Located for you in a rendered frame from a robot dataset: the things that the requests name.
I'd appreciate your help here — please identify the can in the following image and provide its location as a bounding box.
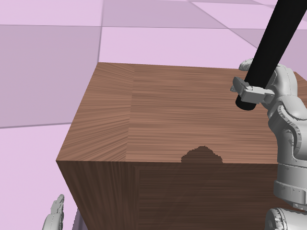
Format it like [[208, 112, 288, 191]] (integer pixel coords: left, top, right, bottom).
[[236, 0, 307, 111]]

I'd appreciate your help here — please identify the left robot hand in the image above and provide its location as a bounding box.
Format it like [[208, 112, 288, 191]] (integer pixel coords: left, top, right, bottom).
[[42, 194, 64, 230]]

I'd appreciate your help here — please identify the right robot hand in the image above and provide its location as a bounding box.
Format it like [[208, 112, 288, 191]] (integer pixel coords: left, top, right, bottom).
[[230, 58, 297, 110]]

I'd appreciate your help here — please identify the right robot arm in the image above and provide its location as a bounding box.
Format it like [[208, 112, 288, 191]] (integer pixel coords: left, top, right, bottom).
[[264, 95, 307, 230]]

